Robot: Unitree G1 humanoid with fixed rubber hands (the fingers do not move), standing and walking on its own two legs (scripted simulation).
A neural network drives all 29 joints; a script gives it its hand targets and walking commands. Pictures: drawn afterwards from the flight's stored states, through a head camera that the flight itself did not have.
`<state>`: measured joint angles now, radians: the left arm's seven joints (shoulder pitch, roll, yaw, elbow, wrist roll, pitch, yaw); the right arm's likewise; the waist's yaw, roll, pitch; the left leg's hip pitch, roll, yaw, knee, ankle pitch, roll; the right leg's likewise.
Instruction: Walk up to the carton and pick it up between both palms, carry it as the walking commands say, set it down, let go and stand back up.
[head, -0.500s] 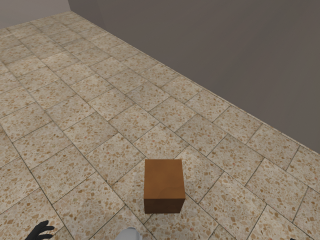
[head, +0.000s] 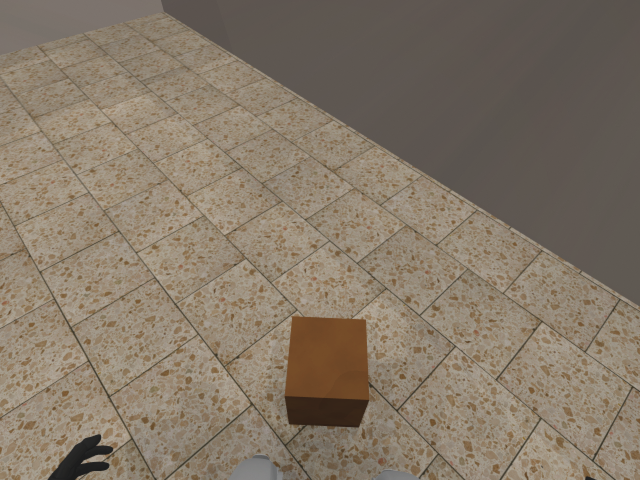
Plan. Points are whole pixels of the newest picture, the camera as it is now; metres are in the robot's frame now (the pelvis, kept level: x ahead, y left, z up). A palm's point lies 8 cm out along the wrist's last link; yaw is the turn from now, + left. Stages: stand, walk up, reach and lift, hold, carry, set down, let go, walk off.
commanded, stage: walk up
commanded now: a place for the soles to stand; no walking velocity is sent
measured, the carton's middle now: (326, 373) +0.48 +0.00 -0.59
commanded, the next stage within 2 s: reach and lift in 0.78 s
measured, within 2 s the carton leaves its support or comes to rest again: neither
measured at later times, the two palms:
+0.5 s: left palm out of the picture +0.12 +0.33 -0.08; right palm out of the picture +0.10 -0.34 -0.07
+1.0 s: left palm (83, 477) +0.15 +0.30 -0.08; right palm out of the picture +0.13 -0.33 -0.06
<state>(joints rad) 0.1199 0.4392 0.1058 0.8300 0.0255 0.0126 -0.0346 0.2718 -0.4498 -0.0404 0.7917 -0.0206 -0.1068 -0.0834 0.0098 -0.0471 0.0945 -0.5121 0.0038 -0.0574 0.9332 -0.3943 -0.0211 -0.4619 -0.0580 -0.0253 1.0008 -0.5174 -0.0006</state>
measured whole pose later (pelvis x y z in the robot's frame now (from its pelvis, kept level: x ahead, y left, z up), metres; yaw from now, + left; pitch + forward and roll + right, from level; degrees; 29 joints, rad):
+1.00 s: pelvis -0.01 +0.00 +0.00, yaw +0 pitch -2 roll +1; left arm 0.12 0.39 0.13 0.58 0.05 0.04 -0.04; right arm 0.15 -0.42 -0.13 0.63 -0.05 0.00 0.00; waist 0.00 -0.04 0.22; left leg -0.51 0.02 -0.06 0.93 -0.38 -0.05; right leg -0.46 -0.05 -0.03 0.98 -0.49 -0.01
